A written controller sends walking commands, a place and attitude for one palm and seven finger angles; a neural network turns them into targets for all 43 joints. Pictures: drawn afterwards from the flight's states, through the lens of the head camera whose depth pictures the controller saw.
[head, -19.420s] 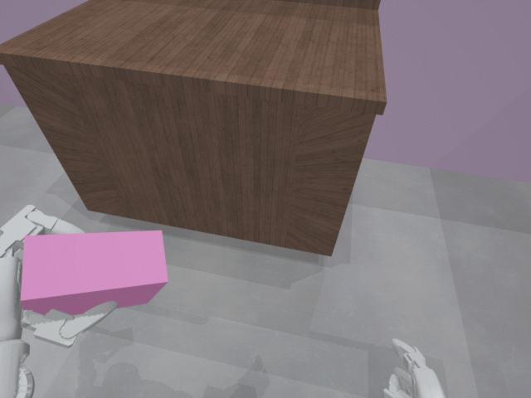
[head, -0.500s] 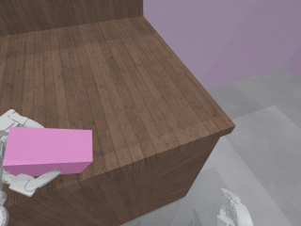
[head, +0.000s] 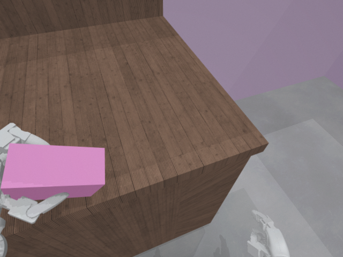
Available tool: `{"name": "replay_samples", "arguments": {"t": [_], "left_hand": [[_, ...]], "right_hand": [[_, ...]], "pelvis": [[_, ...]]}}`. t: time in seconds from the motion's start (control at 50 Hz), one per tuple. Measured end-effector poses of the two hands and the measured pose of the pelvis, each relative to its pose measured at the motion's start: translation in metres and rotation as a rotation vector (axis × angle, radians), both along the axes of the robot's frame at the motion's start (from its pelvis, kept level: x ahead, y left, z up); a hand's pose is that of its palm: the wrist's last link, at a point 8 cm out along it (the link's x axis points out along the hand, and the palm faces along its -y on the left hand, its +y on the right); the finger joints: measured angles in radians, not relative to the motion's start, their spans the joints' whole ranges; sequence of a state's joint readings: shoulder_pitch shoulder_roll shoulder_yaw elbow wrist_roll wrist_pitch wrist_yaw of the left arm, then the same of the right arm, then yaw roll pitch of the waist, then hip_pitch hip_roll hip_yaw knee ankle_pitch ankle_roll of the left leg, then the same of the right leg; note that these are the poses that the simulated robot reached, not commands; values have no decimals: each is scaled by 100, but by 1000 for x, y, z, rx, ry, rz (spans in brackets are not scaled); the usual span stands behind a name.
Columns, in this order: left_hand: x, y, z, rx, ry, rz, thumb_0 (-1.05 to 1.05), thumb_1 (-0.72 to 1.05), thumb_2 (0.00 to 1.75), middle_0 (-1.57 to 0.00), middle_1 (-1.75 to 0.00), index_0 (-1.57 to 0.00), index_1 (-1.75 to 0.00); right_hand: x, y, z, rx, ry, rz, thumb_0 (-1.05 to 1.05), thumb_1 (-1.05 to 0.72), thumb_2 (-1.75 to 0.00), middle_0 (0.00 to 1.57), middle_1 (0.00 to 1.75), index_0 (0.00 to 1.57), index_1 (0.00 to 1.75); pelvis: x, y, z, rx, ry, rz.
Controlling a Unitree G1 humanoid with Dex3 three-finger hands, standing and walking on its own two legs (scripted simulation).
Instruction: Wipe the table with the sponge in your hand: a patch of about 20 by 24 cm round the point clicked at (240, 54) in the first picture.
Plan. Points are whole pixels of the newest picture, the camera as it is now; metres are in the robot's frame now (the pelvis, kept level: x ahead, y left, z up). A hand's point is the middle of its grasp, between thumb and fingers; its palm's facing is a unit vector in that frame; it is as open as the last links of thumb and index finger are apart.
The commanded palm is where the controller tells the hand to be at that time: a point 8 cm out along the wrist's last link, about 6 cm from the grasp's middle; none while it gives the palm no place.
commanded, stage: shuffle to correct the standing spot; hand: left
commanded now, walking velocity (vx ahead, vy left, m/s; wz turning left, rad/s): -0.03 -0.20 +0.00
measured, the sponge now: (71, 174) +0.23 +0.19 +0.14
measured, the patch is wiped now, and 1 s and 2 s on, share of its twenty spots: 0.00 0.00 0.00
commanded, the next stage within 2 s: come to a stop and stand still in 0.08 s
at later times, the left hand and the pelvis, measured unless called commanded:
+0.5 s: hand (25, 167) +0.23 +0.26 +0.16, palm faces +0.26 -0.88 -0.41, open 10.6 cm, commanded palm +0.16 +0.31 +0.18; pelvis -0.01 +0.04 +0.00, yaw -3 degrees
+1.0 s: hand out of the picture +0.23 +0.33 +0.17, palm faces +0.35 -0.86 -0.38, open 10.6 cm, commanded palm +0.17 +0.37 +0.18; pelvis +0.00 +0.09 +0.01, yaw -1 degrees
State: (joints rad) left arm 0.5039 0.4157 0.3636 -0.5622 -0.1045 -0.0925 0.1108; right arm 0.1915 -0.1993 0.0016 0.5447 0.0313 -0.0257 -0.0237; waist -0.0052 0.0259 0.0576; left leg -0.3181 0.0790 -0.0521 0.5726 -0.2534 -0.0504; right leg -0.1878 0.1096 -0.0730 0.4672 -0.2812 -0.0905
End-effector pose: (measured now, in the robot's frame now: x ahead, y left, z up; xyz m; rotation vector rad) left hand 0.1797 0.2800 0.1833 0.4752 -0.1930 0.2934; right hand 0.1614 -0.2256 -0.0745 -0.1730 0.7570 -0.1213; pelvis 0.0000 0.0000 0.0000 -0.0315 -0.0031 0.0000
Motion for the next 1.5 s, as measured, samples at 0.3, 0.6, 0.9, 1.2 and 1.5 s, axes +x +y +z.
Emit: {"name": "replay_samples", "arguments": {"t": [0.3, 0.6, 0.9, 1.2, 1.5], "left_hand": [[12, 28, 19, 96, -117, -13, -1, -53, 102, -68, -135, -68, -135], [6, 42, -4, -20, -94, -110, -1, -53, 102, -67, -135, -68, -135], [15, 90, -7, -27, -105, 0, -1, -53, 102, -67, -135, -68, -135], [8, 92, -3, 0, -82, 20, -1, -53, 102, -67, -135, -68, -135], [8, 77, -3, -11, -67, 17, -1, -53, 102, -67, -135, -68, -135]], "right_hand": [[-14, 6, -1, -53, 33, 33, 1, -90, -90, 20, 30, 21, 30], [-34, 33, 17, -87, -33, -44, 2, -90, -90, 20, 30, 20, 30], [10, 106, 19, -17, -80, 82, 2, -90, -90, 20, 30, 21, 30], [13, 95, 19, -31, -61, 64, 1, -90, -90, 20, 30, 21, 30], [-4, 68, 15, -52, -35, 2, 2, -90, -90, 20, 30, 21, 30]], "pelvis": [[-5, 5, 1, 14, 2, -2], [-9, 53, 4, 9, -4, -49], [1, 88, 7, 6, 1, -31], [1, 86, 8, 3, -4, -20], [1, 75, 10, 5, -7, -23]]}}
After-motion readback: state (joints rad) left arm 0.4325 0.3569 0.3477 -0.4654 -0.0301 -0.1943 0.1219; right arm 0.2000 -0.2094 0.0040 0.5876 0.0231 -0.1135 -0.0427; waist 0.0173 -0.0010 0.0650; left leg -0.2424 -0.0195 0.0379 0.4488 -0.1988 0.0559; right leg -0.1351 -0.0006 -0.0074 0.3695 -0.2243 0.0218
